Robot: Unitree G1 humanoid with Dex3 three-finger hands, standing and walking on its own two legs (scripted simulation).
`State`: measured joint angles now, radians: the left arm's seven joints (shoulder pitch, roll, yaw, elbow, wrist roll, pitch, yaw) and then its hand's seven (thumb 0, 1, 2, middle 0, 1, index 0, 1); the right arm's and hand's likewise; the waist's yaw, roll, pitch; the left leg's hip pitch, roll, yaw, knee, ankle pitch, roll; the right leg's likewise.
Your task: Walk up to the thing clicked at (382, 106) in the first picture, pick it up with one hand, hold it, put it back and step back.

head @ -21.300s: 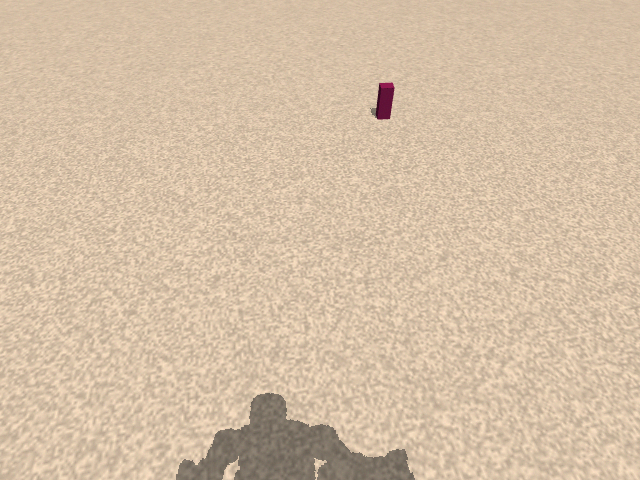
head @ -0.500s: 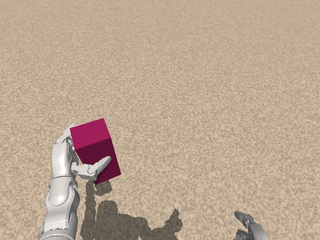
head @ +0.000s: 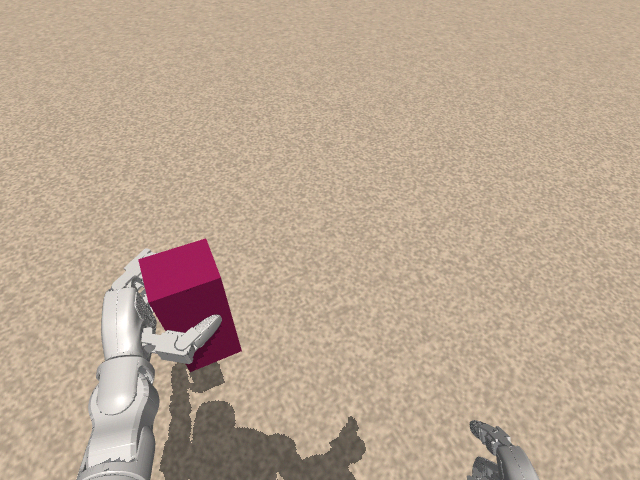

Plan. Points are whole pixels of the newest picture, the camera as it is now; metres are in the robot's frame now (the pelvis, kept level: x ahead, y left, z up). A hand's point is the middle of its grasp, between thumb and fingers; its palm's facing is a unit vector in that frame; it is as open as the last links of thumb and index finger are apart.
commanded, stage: hold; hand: left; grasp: from the side
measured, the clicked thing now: (197, 311) +0.34 +0.16 +0.02
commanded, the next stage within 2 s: crouch in 0.36 s
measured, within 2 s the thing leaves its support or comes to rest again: neither
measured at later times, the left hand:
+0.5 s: hand (179, 307) +0.33 +0.17 +0.05, palm faces +0.14 -0.99 +0.00, open 10.0 cm
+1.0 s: hand (191, 341) +0.34 +0.19 -0.08, palm faces +0.23 -0.97 +0.00, open 9.9 cm
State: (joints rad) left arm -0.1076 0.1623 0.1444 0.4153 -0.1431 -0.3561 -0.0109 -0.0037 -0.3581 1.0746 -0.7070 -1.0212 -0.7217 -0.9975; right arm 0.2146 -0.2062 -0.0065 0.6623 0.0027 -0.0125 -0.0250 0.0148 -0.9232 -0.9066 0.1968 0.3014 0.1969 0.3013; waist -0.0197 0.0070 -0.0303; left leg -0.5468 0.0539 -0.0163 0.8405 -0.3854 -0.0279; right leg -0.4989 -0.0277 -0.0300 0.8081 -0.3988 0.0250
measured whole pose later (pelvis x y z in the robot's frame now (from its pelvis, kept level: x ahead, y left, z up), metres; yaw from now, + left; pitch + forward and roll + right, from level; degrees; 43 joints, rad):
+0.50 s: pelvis +0.00 +0.00 +0.00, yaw +0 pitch +5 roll -1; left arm -0.10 0.16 0.14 0.40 -0.14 -0.35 0.00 0.00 -0.36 1.07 -0.71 -1.02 -0.72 -1.00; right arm 0.22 -0.20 0.00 0.66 0.00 -0.02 -0.03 0.02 -0.92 -0.91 0.20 0.30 0.20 0.30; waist -0.02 0.01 -0.03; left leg -0.55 0.05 -0.02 0.84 -0.39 -0.02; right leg -0.50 -0.03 -0.03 0.81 -0.40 0.03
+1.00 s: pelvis -0.02 +0.00 -0.08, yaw -1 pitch +20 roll -2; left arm -0.28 0.19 0.26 0.75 -0.12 -0.66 0.00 0.00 -0.37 1.07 -0.73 -0.99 -0.74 -0.97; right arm 0.18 -0.22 -0.03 0.67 -0.05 -0.03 0.03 0.01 -0.90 -0.91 0.20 0.30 0.20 0.30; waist -0.05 -0.02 -0.13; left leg -1.10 0.06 -0.04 1.27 -0.53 -0.03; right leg -1.05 -0.02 -0.03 1.24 -0.55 0.02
